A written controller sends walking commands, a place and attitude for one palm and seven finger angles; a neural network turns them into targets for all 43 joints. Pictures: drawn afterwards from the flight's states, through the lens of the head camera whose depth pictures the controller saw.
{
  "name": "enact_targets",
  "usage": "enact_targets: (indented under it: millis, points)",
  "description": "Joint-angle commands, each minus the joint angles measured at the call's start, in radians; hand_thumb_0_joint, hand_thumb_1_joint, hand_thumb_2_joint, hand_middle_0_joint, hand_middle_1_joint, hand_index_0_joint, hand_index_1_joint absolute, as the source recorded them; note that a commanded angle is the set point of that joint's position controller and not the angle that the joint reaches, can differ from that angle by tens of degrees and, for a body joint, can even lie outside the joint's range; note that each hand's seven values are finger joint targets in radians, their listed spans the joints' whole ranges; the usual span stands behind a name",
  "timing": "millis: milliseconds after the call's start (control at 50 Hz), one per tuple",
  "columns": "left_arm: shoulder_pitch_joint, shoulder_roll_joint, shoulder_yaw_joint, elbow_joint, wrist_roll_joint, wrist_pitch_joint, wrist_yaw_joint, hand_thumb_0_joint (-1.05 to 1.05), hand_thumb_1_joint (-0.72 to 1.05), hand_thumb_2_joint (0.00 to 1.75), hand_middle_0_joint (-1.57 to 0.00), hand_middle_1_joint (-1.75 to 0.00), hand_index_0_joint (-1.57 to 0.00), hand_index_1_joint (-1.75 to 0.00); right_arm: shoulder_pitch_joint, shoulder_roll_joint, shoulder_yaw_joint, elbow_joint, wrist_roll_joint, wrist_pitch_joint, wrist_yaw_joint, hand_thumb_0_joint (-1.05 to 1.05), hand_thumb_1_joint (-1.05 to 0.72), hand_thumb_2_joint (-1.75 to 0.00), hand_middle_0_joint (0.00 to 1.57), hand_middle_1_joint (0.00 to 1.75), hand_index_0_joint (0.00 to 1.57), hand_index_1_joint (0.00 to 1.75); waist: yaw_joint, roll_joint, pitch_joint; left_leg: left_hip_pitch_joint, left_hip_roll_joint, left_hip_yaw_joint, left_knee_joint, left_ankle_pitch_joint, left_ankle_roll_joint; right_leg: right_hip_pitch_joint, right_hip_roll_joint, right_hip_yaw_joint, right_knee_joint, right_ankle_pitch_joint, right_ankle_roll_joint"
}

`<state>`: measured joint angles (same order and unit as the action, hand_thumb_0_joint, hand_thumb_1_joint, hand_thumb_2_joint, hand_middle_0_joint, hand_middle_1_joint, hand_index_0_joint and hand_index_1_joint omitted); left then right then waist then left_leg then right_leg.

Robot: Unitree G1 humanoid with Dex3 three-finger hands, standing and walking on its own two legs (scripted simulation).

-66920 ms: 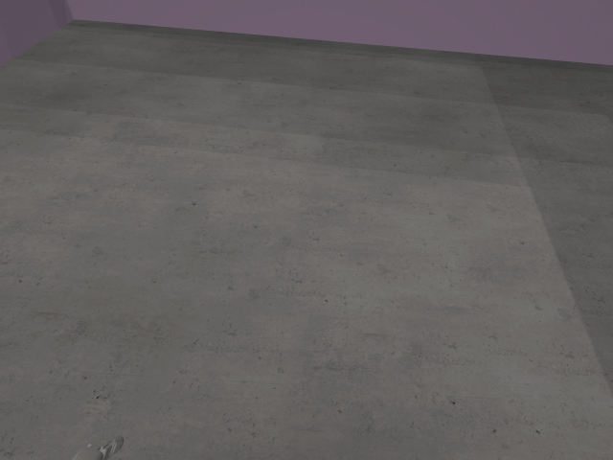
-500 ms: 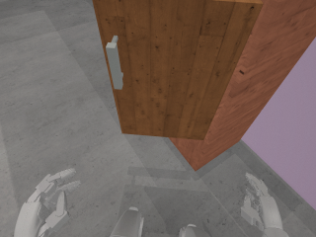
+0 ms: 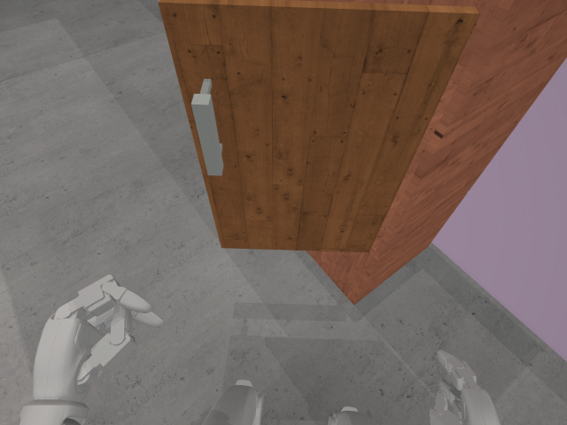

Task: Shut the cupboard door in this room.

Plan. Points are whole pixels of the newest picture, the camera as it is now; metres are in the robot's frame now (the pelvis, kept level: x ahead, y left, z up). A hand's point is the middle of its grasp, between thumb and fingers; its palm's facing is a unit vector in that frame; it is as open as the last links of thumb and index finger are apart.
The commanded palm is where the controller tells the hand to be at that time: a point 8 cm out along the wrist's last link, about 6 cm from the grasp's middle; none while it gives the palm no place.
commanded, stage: raise the hand and make a fist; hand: left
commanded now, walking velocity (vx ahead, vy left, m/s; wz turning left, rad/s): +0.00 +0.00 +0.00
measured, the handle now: (211, 129) +0.51 +0.17 +0.11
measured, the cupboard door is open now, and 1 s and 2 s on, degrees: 52 52 52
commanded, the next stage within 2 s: bring the fist close to the handle in 0.94 s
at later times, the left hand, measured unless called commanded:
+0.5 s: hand (122, 318) +0.21 +0.20 +0.10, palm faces +0.07 -1.00 -0.05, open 3.1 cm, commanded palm +0.19 +0.25 +0.11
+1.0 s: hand (156, 301) +0.23 +0.17 +0.11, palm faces +0.06 -1.00 -0.05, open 3.1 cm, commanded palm +0.21 +0.22 +0.11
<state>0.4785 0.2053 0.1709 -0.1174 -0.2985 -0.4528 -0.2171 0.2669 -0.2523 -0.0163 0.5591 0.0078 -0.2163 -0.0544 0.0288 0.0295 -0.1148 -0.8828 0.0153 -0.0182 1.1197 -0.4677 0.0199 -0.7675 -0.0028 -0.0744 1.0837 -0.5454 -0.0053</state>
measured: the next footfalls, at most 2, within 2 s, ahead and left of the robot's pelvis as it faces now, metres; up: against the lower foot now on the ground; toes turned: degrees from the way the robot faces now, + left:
none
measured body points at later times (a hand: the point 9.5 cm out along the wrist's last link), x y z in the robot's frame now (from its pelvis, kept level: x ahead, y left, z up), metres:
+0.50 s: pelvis -0.01 +0.01 +0.02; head +0.02 +0.01 +0.47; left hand +0.20 +0.25 +0.11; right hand +0.18 -0.21 -0.04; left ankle +0.04 +0.10 -0.66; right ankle -0.01 -0.12 -0.66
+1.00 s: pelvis +0.01 -0.02 +0.03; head +0.04 -0.04 +0.48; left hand +0.22 +0.22 +0.12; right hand +0.19 -0.25 -0.05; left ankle +0.04 +0.10 -0.66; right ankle -0.01 -0.12 -0.66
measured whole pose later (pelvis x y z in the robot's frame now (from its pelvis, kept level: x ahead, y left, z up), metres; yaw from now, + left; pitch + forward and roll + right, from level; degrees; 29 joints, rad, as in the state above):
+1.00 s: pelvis +0.01 -0.02 +0.03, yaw +0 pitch +8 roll -1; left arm 0.35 0.22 0.15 -0.07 -0.29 -0.28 -0.20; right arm 0.26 -0.26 0.03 0.54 0.03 -0.20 -0.05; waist 0.02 0.05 -0.10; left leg -0.67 0.02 -0.02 0.94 -0.41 -0.01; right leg -0.57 0.01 -0.08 0.93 -0.50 -0.03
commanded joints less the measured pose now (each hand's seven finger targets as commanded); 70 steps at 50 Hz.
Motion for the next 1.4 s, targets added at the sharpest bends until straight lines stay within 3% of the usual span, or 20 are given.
enact_targets:
  millis: [0, 60, 180, 260, 320, 360, 460, 520, 580, 640, 760, 820, 920, 960, 1040, 1060, 1140, 1240, 1260, 1380]
  points:
    - [-0.035, 0.144, 0.035, -0.241, -0.007, -0.006, -0.027, 0.0, 0.9, 0.9, -1.1, -1.28, -1.1, -1.28, -0.06, -0.115, -0.042, -0.19, 0.019, -0.057, -0.019, 0.0, -0.9, -0.9, 0.2, 0.3, 0.2, 0.3, -0.006, 0.047, -0.256, 0.277, -0.006, -0.053, -0.222, 0.18, 0.001, 0.068, 0.03, 0.017, -0.175, 0.195, -0.024]
    - [-0.046, 0.197, 0.106, -0.327, 0.0, 0.032, 0.033, 0.0, 0.9, 0.9, -1.15, -1.34, -1.15, -1.34, -0.069, -0.104, -0.033, -0.204, 0.017, -0.039, -0.024, 0.0, -0.9, -0.9, 0.2, 0.3, 0.2, 0.3, 0.024, 0.084, -0.29, 0.327, -0.002, -0.069, -0.262, 0.205, -0.007, 0.109, 0.04, -0.003, -0.169, 0.219, -0.03]
    - [-0.069, 0.083, 0.007, -0.255, 0.02, 0.079, 0.094, 0.0, 0.9, 0.9, -1.26, -1.46, -1.26, -1.46, -0.076, -0.099, -0.007, -0.214, 0.017, -0.015, -0.012, 0.0, -0.9, -0.9, 0.2, 0.3, 0.2, 0.3, -0.02, 0.062, -0.111, 0.313, 0.009, -0.097, -0.326, 0.085, -0.016, 0.062, 0.047, -0.028, -0.209, 0.161, -0.026]
    - [-0.114, 0.096, -0.036, -0.177, 0.041, 0.138, 0.055, 0.0, 0.9, 0.9, -1.3, -1.5, -1.3, -1.5, -0.059, -0.118, 0.003, -0.216, 0.024, -0.015, -0.014, 0.0, -0.9, -0.9, 0.2, 0.3, 0.2, 0.3, -0.036, 0.04, -0.049, 0.292, 0.008, -0.107, -0.362, -0.024, -0.009, 0.074, 0.044, -0.015, -0.252, 0.11, -0.024]
    - [-0.177, 0.135, -0.011, -0.224, 0.038, 0.151, 0.039, 0.0, 0.9, 0.9, -1.3, -1.5, -1.3, -1.5, -0.062, -0.118, 0.008, -0.229, 0.027, -0.022, -0.018, 0.0, -0.9, -0.9, 0.2, 0.3, 0.2, 0.3, -0.027, 0.043, -0.099, 0.328, 0.004, -0.101, -0.372, -0.005, -0.006, 0.114, 0.04, -0.008, -0.271, 0.118, -0.024]
    - [-0.206, 0.201, 0.06, -0.261, 0.036, 0.139, 0.057, 0.0, 0.9, 0.9, -1.3, -1.5, -1.3, -1.5, -0.065, -0.115, 0.012, -0.223, 0.023, -0.025, -0.022, 0.0, -0.9, -0.9, 0.2, 0.3, 0.2, 0.3, -0.008, 0.064, -0.134, 0.347, 0.0, -0.096, -0.373, 0.021, -0.007, 0.148, 0.042, -0.001, -0.274, 0.13, -0.029]
    - [-0.215, 0.188, 0.086, -0.269, 0.018, 0.1, 0.093, 0.0, 0.9, 0.9, -1.3, -1.5, -1.3, -1.5, -0.076, -0.102, 0.02, -0.204, 0.019, -0.038, -0.014, 0.0, -0.9, -0.9, 0.2, 0.3, 0.2, 0.3, -0.001, 0.089, -0.138, 0.375, -0.003, -0.081, -0.369, 0.091, -0.01, 0.169, 0.044, -0.003, -0.282, 0.172, -0.032]
    - [-0.219, 0.128, 0.019, -0.213, 0.017, 0.119, 0.071, 0.0, 0.9, 0.9, -1.3, -1.5, -1.3, -1.5, -0.076, -0.107, 0.019, -0.193, 0.026, -0.047, -0.008, 0.0, -0.9, -0.9, 0.2, 0.3, 0.2, 0.3, -0.023, 0.074, -0.088, 0.366, -0.005, -0.07, -0.376, 0.079, -0.009, 0.164, 0.038, -0.001, -0.307, 0.166, -0.027]
    - [-0.151, 0.102, -0.013, -0.13, 0.01, 0.171, 0.029, 0.0, 0.9, 0.9, -1.3, -1.5, -1.3, -1.5, -0.062, -0.117, 0.011, -0.192, 0.034, -0.048, -0.009, 0.0, -0.9, -0.9, 0.2, 0.3, 0.2, 0.3, -0.022, -0.006, -0.071, 0.338, -0.012, -0.048, -0.364, 0.107, 0.0, 0.194, 0.03, 0.014, -0.343, 0.172, -0.018]
    - [-0.167, 0.138, 0.023, -0.15, -0.001, 0.187, 0.011, 0.0, 0.9, 0.9, -1.3, -1.5, -1.3, -1.5, -0.062, -0.121, 0.004, -0.197, 0.035, -0.049, -0.014, 0.0, -0.9, -0.9, 0.2, 0.3, 0.2, 0.3, -0.009, -0.028, -0.101, 0.346, -0.02, -0.031, -0.349, 0.165, 0.003, 0.228, 0.023, 0.033, -0.353, 0.215, -0.014]
    - [-0.255, 0.2, 0.107, -0.246, 0.006, 0.079, 0.079, 0.0, 0.9, 0.9, -1.3, -1.5, -1.3, -1.5, -0.069, -0.104, 0.003, -0.175, 0.019, -0.054, -0.011, 0.0, -0.9, -0.9, 0.2, 0.3, 0.2, 0.3, -0.002, 0.016, -0.153, 0.366, -0.023, -0.017, -0.315, 0.231, 0.002, 0.24, 0.022, 0.05, -0.317, 0.278, -0.018]
    - [-0.225, 0.143, 0.056, -0.19, 0.011, 0.055, 0.075, 0.0, 0.9, 0.9, -1.3, -1.5, -1.3, -1.5, -0.069, -0.102, 0.004, -0.168, 0.019, -0.054, -0.002, 0.0, -0.9, -0.9, 0.2, 0.3, 0.2, 0.3, -0.016, 0.022, -0.136, 0.354, -0.024, -0.009, -0.303, 0.223, 0.002, 0.214, 0.019, 0.052, -0.312, 0.284, -0.013]
    - [-0.16, 0.12, 0.011, -0.128, 0.003, 0.122, 0.013, 0.0, 0.9, 0.9, -1.3, -1.5, -1.3, -1.5, -0.059, -0.112, -0.005, -0.177, 0.032, -0.041, -0.004, 0.0, -0.9, -0.9, 0.2, 0.3, 0.2, 0.3, -0.021, -0.036, -0.127, 0.33, -0.026, 0.0, -0.293, 0.233, 0.007, 0.254, 0.002, 0.091, -0.348, 0.326, 0.004]
    - [-0.153, 0.155, 0.048, -0.12, -0.002, 0.149, 0.005, 0.0, 0.9, 0.9, -1.3, -1.5, -1.3, -1.5, -0.054, -0.115, -0.007, -0.177, 0.032, -0.032, -0.009, 0.0, -0.9, -0.9, 0.2, 0.3, 0.2, 0.3, -0.015, -0.071, -0.136, 0.323, -0.027, -0.004, -0.286, 0.251, 0.008, 0.284, -0.005, 0.107, -0.352, 0.377, 0.014]
    - [-0.277, 0.161, 0.075, -0.173, -0.01, 0.124, 0.03, 0.0, 0.9, 0.9, -1.3, -1.5, -1.3, -1.5, -0.068, -0.104, 0.0, -0.18, 0.027, -0.023, -0.016, 0.0, -0.9, -0.9, 0.2, 0.3, 0.2, 0.3, -0.026, -0.069, -0.129, 0.324, -0.028, -0.002, -0.284, 0.24, 0.005, 0.268, -0.01, 0.109, -0.351, 0.38, 0.021]
    - [-0.343, 0.195, 0.099, -0.176, -0.002, 0.106, 0.047, 0.0, 0.9, 0.9, -1.3, -1.5, -1.3, -1.5, -0.064, -0.107, 0.0, -0.165, 0.024, -0.022, -0.02, 0.0, -0.9, -0.9, 0.2, 0.3, 0.2, 0.3, -0.03, -0.069, -0.119, 0.315, -0.025, -0.003, -0.274, 0.238, 0.006, 0.259, -0.006, 0.113, -0.346, 0.359, 0.016]
    - [-0.435, 0.125, 0.03, -0.111, 0.02, 0.061, 0.061, 0.0, 0.9, 0.9, -1.3, -1.5, -1.3, -1.5, -0.072, -0.099, 0.0, -0.136, 0.023, -0.035, -0.012, 0.0, -0.9, -0.9, 0.2, 0.3, 0.2, 0.3, -0.044, 0.003, -0.141, 0.344, -0.021, -0.005, -0.27, 0.228, 0.005, 0.202, 0.007, 0.087, -0.316, 0.317, -0.001]
    - [-0.457, 0.112, -0.017, -0.025, 0.029, 0.128, 0.034, 0.0, 0.9, 0.9, -1.3, -1.5, -1.3, -1.5, -0.061, -0.114, -0.004, -0.137, 0.031, -0.024, -0.01, 0.0, -0.9, -0.9, 0.2, 0.3, 0.2, 0.3, -0.037, -0.006, -0.191, 0.367, -0.023, -0.001, -0.293, 0.265, 0.01, 0.248, 0.003, 0.08, -0.326, 0.376, 0.002]
    - [-0.463, 0.152, 0.019, 0.026, 0.034, 0.152, 0.038, 0.0, 0.9, 0.9, -1.3, -1.5, -1.3, -1.5, -0.052, -0.121, -0.006, -0.13, 0.03, -0.016, -0.012, 0.0, -0.9, -0.9, 0.2, 0.3, 0.2, 0.3, -0.037, -0.041, -0.18, 0.351, -0.02, -0.004, -0.292, 0.261, 0.011, 0.251, 0.005, 0.085, -0.333, 0.366, 0.004]
    - [-0.613, 0.135, 0.043, 0.031, 0.044, 0.162, 0.114, 0.0, 0.9, 0.9, -1.3, -1.5, -1.3, -1.5, -0.075, -0.108, -0.003, -0.133, 0.023, 0.01, -0.007, 0.0, -0.9, -0.9, 0.2, 0.3, 0.2, 0.3, -0.024, -0.042, -0.209, 0.395, -0.019, 0.002, -0.324, 0.291, 0.006, 0.274, 0.007, 0.062, -0.329, 0.398, -0.001]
